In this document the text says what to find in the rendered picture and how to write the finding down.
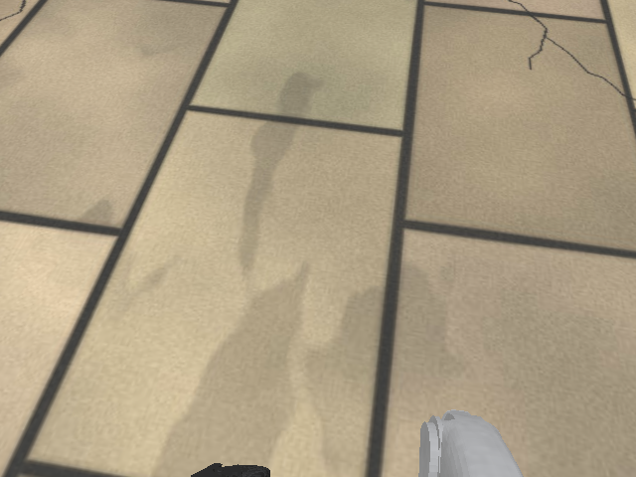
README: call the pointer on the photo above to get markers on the right robot thigh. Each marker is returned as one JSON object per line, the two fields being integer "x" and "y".
{"x": 464, "y": 445}

